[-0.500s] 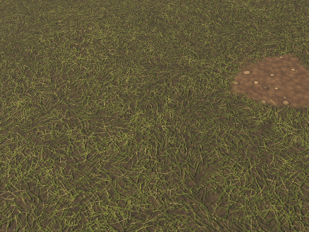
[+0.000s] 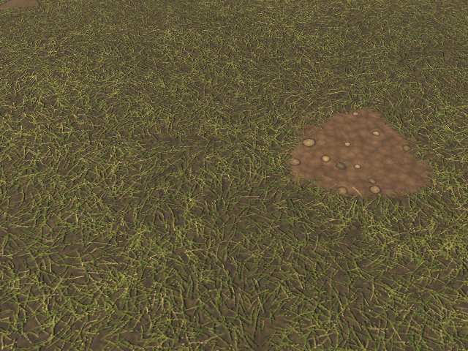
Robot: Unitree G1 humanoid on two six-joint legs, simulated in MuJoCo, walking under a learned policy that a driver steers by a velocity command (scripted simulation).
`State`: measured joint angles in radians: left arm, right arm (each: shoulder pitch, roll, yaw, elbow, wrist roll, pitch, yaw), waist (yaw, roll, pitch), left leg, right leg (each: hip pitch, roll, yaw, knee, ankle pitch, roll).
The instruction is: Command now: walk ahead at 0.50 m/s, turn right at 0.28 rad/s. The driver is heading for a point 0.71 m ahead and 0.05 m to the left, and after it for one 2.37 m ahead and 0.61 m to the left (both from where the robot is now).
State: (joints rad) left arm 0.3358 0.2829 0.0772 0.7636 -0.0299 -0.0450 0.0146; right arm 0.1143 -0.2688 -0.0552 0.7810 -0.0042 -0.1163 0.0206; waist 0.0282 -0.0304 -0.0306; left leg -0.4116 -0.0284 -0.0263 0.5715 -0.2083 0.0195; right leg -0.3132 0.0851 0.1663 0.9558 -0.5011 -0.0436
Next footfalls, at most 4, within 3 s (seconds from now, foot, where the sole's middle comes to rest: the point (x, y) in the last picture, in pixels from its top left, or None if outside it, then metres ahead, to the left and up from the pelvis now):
0.42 right None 0.36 -0.15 -0.76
0.96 left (214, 304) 0.66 0.09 -0.76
1.44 right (255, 219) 0.98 -0.03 -0.76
1.92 left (157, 194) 1.08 0.32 -0.76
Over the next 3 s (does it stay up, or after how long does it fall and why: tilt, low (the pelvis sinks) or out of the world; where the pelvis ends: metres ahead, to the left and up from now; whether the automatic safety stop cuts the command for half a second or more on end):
stays up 1.51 0.46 0.00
